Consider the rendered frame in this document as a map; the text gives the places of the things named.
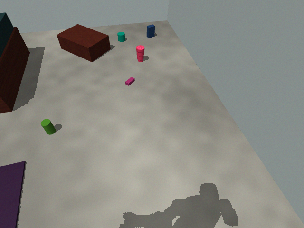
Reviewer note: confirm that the bed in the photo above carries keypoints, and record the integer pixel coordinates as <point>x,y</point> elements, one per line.
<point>14,55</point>

